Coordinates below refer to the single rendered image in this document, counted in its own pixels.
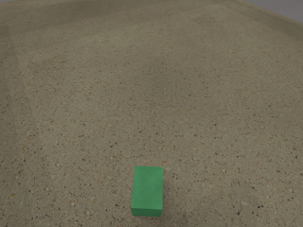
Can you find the carton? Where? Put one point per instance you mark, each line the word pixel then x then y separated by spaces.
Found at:
pixel 147 194

